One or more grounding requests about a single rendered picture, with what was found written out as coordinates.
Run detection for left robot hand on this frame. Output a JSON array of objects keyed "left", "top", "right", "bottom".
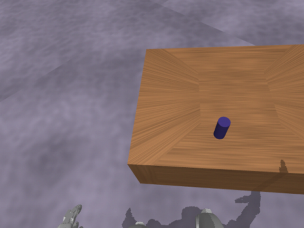
[{"left": 57, "top": 204, "right": 83, "bottom": 228}]

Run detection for can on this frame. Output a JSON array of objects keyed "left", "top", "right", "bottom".
[{"left": 214, "top": 117, "right": 231, "bottom": 139}]

